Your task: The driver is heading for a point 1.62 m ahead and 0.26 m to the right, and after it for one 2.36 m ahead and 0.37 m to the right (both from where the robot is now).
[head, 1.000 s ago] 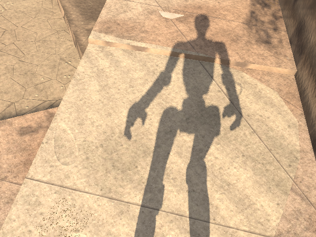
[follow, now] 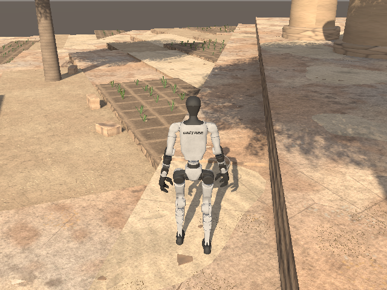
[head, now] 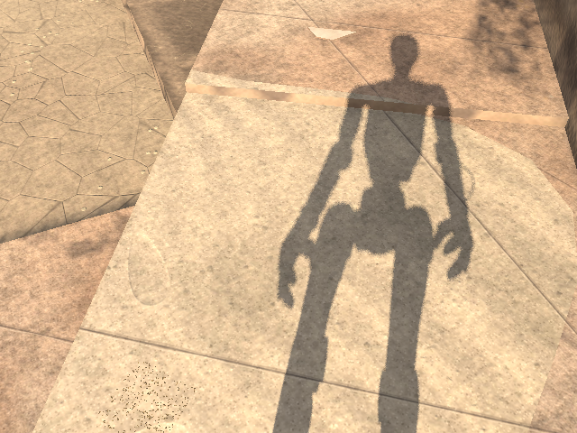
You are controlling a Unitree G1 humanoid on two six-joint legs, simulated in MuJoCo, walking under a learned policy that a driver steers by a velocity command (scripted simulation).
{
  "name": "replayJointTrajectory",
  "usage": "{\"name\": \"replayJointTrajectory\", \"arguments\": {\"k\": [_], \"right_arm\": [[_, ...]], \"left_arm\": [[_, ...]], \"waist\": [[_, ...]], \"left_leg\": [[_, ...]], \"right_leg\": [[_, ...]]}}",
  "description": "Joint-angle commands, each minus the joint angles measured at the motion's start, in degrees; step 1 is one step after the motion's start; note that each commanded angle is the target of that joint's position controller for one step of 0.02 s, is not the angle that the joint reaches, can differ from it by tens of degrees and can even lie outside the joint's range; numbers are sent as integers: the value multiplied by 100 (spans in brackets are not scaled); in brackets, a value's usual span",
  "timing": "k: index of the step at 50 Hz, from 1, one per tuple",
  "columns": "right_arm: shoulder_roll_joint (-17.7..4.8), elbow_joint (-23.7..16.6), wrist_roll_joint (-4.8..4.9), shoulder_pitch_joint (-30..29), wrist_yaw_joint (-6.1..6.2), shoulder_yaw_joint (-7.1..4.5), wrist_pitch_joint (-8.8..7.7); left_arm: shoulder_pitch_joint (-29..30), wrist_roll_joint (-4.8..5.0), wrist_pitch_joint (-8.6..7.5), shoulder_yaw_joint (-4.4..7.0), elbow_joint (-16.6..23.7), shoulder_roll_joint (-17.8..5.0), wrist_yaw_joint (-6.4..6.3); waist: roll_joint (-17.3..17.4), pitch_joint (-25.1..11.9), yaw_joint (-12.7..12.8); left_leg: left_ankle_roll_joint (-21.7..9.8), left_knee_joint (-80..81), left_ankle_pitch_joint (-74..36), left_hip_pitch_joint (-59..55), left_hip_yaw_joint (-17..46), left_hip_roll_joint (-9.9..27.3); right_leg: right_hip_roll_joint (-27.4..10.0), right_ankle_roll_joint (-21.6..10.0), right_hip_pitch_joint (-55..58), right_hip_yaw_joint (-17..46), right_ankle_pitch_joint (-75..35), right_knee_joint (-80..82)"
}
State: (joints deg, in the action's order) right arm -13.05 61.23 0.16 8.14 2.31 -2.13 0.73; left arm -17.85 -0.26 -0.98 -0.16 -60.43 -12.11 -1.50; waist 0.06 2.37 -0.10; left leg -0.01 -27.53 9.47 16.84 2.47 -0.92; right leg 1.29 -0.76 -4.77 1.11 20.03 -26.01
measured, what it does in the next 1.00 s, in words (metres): walks ahead, turning right: right foot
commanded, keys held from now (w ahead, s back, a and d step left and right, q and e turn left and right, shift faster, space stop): no key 0.04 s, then w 0.36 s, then w+e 0.60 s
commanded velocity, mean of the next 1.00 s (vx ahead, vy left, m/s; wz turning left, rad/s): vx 0.36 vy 0.00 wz -0.23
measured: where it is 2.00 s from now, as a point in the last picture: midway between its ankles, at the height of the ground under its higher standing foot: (356, 266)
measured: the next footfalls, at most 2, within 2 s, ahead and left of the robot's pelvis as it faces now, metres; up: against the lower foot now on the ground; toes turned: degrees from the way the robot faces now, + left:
right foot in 0.80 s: +0.46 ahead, -0.12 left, +0.00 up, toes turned -13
left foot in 1.28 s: +0.79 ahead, -0.02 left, +0.00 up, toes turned -23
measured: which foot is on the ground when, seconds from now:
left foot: down 0.00-0.78, up 0.80-1.00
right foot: down 0.00-0.30, up 0.32-0.78, down 0.80-1.00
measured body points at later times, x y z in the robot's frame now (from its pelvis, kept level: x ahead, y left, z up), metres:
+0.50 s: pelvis +0.13 +0.04 +0.01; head +0.13 +0.05 +0.46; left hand +0.22 +0.31 -0.13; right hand +0.10 -0.21 -0.13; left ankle +0.07 +0.12 -0.74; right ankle +0.13 -0.11 -0.65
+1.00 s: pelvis +0.40 -0.04 +0.00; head +0.43 -0.05 +0.45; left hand +0.56 +0.19 -0.12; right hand +0.46 -0.34 -0.11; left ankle +0.47 +0.13 -0.65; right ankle +0.42 -0.11 -0.74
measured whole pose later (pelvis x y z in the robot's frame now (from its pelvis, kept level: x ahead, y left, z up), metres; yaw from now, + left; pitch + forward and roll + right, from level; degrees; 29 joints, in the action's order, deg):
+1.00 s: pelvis +0.40 -0.04 +0.00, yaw -17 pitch +1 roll -1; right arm -16.6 47.6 -0.2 8.9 0.4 -2.1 -7.4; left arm -15.0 0.5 -4.3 3.9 -47.0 -14.9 1.8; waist 1.3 2.5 1.3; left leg 0.1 -63.5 17.2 32.5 4.5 5.8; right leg 7.8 -6.9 -14.1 1.4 7.6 -21.3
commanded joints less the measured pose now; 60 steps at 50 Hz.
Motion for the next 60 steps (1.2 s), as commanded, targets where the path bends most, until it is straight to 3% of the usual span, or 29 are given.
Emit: {"name": "replayJointTrajectory", "arguments": {"k": [1, 3, 5, 7, 9, 11, 13, 14, 15, 16, 17, 18, 20, 21, 24, 28, 34, 37, 39, 40, 41, 42, 43, 45, 46, 48, 51, 55, 60], "right_arm": [[-636, -138, 1, 23, 16, -106, -26], [-567, -67, 2, 90, 15, -91, -15], [-597, -53, 40, 67, 9, -117, -18], [-556, -234, 55, -333, -54, -108, -165], [-479, -415, 103, -629, -170, -87, -397], [-497, -468, 166, -572, -271, -99, -569], [-481, -239, 215, 74, -327, -150, -655], [-649, 6, 193, 690, -318, -259, -646], [-1020, 178, 170, 1499, -293, -399, -652], [-1607, 304, 171, 2389, -305, -528, -649], [-1099, 278, 65, 2137, -338, -326, -708], [-828, 107, 47, 1611, -345, -220, -763], [-606, -124, 20, 1044, -389, -109, -781], [-498, -152, -6, 980, -378, -57, -763], [-616, -64, -57, 1324, -282, -44, -701], [-817, -151, -123, 1274, -163, -58, -685], [-894, -127, -13, 1700, -112, -78, -625], [-1118, -293, -31, 1514, -67, -142, -494], [-1239, -481, -77, 1317, -14, -174, -368], [-1238, -627, -97, 1298, -1, -144, -385], [-284, -881, -211, 1962, -160, 135, -564], [-646, -996, 20, 1460, -266, 78, -877], [-1050, -1273, 248, 784, -306, -46, -1042], [-1040, -1335, 133, 527, -212, -85, -1092], [-1071, -1327, 68, 700, -185, -136, -1002], [-929, -1420, -31, 822, -176, -155, -831], [-794, -1739, -153, 190, -124, -127, -722], [-617, -2066, -85, -763, -159, -50, -770], [-839, -2227, -1, -1076, -329, -74, -883]], "left_arm": [[-467, 0, -34, 85, 65, -547, -24], [-612, 5, -31, 77, -2, -498, -34], [-564, 56, -13, 146, 60, -711, -72], [-749, 121, -62, 243, 137, -992, -106], [-667, 158, -180, 365, 174, -1252, -111], [-643, 150, -254, 357, 217, -1056, -71], [-396, 202, -232, 354, 319, -1013, -11], [-322, 172, -243, 351, 398, -1041, 6], [-108, 169, -285, 300, 535, -906, 21], [-163, 120, -389, 197, 763, -498, 9], [4, 213, -491, 237, 845, -607, 20], [39, 343, -555, 274, 872, -712, 72], [181, 296, -603, 336, 857, -751, 118], [216, 247, -564, 401, 844, -834, 135], [288, 220, -405, 397, 855, -576, 224], [1158, 209, -357, 327, 1290, -427, 226], [2183, 189, -385, 222, 1823, -351, 441], [1958, 193, -390, 348, 1961, -618, 560], [588, 216, -344, 612, 1673, -1089, 566], [-313, 213, -284, 798, 1489, -1468, 471], [-560, 182, -261, 887, 1485, -1998, 400], [-676, 123, -276, 779, 1522, -1616, 353], [-398, 73, -337, 705, 1503, -1349, 325], [510, 72, -434, 595, 1736, -1008, 363], [754, 14, -455, 553, 1828, -918, 360], [816, 70, -446, 552, 1868, -954, 334], [513, 97, -439, 624, 1835, -1210, 201], [56, 154, -352, 660, 1757, -1304, 114], [-417, 127, -329, 576, 1512, -1132, 100]], "waist": [[-22, -47, -12], [-47, -153, -3], [-293, 158, 17], [-665, 656, 217], [-950, 1105, 247], [-848, 1105, 158], [-722, 801, -206], [-634, 422, -432], [83, 35, -788], [1654, -564, -946], [1249, -484, -735], [819, 15, -472], [324, 314, -217], [351, 303, -150], [375, 274, -140], [273, 502, -235], [185, 673, -420], [497, 183, -42], [670, -697, 712], [324, -1172, 1122], [-1268, -1962, 495], [-890, -2536, 765], [-748, -1535, 782], [251, -618, 214], [175, -514, -27], [31, -353, -222], [-109, -118, -96], [-320, -105, 329], [-532, -203, 526]], "left_leg": [[-258, 186, -898, -1013, 241, 239], [-254, 165, -261, -1046, 151, 154], [-250, -174, 1601, -553, -144, -144], [-229, -821, 1891, 486, -359, -252], [-268, -1572, 1213, 1323, -322, 121], [-373, -1354, 1508, 1606, -289, 320], [-390, -172, 883, 77, -634, 65], [-357, -94, 461, -1068, -672, -188], [-655, 405, 810, -2064, 483, 441], [-1468, 1328, 1394, -3149, 3000, 1816], [-1684, 1729, 1519, -2956, 3940, 2254], [-1552, 1674, 1406, -2525, 3299, 2213], [-1225, 1835, 845, -1992, 2048, 1753], [-1046, 1907, 351, -1842, 1461, 1521], [-966, 2026, -758, -1704, 563, 1309], [-942, 2285, -1163, -1355, -148, 1237], [-833, 2174, -1919, -1902, -871, 1451], [-663, 1077, -4780, -2524, -1155, 1594], [-493, -880, -5841, -2216, -1304, 1493], [-303, -2455, -4564, -941, -1289, 1275], [72, -4910, 987, 1688, -994, 74], [-47, -5797, 2177, 2449, 311, -249], [-235, -5682, 1705, 3008, 468, 136], [-261, -4623, 979, 2413, 363, 594], [-202, -4335, 867, 1939, 401, 745], [-13, -3771, 829, 1610, 306, 836], [295, -2616, 2, 1662, 74, 738], [342, -725, -1547, 1182, -36, 320], [45, -103, -1508, 1381, 13, 358]], "right_leg": [[-242, -45, -1098, 171, -899, 602], [-215, -74, -1063, 146, -298, 667], [-326, -354, -1265, 429, 1408, 843], [-1014, -832, -1109, 1421, 2617, 1425], [-1924, -1276, -764, 2383, 2255, 1820], [-1914, -1207, -233, 2124, 1158, 1584], [-1415, -866, -700, 1313, 327, 1105], [-1090, -724, -1141, 976, -665, 585], [-565, -418, -1806, 345, -1529, -898], [179, 23, -3025, -267, -216, -3047], [136, -57, -3585, 446, 1030, -4225], [-208, -250, -3907, 627, 729, -4663], [-693, -414, -3873, 450, -247, -4248], [-823, -409, -3662, 377, -540, -3984], [-872, -219, -3614, 169, -1003, -3626], [-712, -69, -3749, 180, -1862, -2285], [-503, -317, -3460, -348, -2318, -959], [-83, -634, -2822, -734, -1609, -935], [341, -920, -1036, -857, -1436, -829], [-25, -1177, 655, 9, -1253, -627], [-1727, -2341, 2867, 3335, -170, -273], [-2130, -2569, 3160, 5040, 442, 890], [-1902, -2139, 2525, 4131, 146, 1067], [-1387, -1769, 597, 2705, -1202, 1217], [-1189, -1705, -27, 2284, -1645, 1332], [-1021, -1712, -716, 1926, -2003, 1503], [-776, -1663, -1320, 1457, -2171, 1626], [-446, -1238, -1439, 1232, -1629, 1411], [-1020, -1136, -135, 1556, -1662, 875]]}}
Velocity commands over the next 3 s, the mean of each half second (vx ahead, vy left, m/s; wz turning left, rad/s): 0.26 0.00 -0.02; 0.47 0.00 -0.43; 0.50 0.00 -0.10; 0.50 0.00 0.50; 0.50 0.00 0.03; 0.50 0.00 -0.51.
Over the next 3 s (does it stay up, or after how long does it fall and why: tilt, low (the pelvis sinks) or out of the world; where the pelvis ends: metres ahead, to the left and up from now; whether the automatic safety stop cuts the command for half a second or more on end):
stays up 1.48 -0.22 0.01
